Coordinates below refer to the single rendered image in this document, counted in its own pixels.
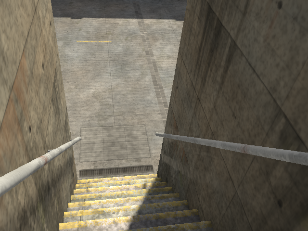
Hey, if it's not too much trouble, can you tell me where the stairs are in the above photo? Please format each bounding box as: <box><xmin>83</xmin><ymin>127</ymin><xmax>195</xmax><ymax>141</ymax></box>
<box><xmin>59</xmin><ymin>173</ymin><xmax>214</xmax><ymax>231</ymax></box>

